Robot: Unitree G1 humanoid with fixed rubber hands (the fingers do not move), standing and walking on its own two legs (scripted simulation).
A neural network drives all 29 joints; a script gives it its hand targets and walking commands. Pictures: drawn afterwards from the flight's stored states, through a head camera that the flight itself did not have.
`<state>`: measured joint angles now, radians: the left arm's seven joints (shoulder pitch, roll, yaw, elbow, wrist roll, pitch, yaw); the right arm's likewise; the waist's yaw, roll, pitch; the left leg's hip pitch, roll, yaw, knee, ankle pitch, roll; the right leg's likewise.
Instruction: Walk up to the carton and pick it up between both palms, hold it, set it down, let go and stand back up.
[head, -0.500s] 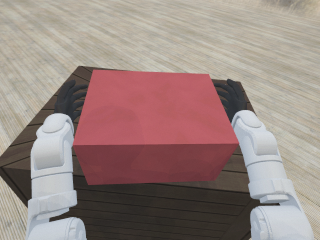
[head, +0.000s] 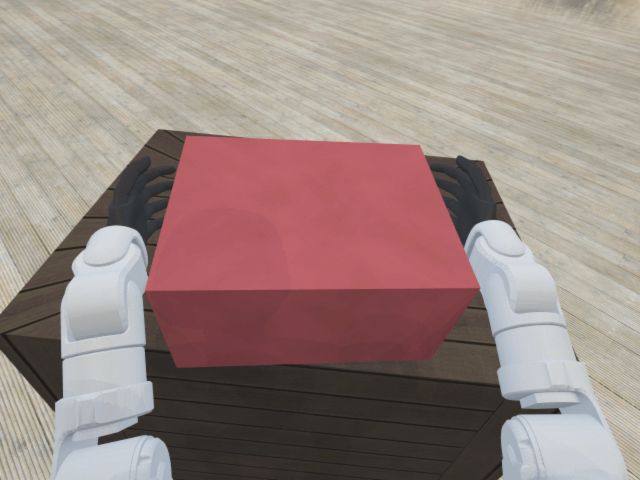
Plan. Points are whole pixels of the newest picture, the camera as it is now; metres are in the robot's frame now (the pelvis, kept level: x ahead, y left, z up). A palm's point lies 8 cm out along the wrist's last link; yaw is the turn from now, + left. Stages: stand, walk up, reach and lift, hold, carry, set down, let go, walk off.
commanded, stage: hold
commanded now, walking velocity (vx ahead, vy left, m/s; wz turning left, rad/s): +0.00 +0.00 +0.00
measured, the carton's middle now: (308, 247) +0.36 +0.01 +0.14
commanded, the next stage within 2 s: none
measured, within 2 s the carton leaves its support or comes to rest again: neither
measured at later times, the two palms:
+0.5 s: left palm (130, 227) +0.35 +0.21 +0.19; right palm (475, 221) +0.36 -0.19 +0.20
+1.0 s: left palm (128, 227) +0.35 +0.21 +0.19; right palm (473, 221) +0.36 -0.19 +0.19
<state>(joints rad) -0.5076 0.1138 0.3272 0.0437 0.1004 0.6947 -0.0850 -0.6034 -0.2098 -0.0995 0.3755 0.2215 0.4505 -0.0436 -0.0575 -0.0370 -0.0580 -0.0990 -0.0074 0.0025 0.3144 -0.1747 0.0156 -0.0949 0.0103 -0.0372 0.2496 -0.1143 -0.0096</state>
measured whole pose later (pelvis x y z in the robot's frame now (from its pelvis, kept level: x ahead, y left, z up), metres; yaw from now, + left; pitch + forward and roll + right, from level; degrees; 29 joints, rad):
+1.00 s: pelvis +0.00 +0.00 +0.00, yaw +0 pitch -3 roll -1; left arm -0.52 0.12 0.33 0.06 0.11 0.71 -0.09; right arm -0.61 -0.21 -0.10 0.41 0.22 0.45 -0.04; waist -0.06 -0.04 -0.06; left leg -0.09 -0.01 0.00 0.31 -0.17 0.02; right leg -0.08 0.01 -0.04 0.24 -0.11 -0.01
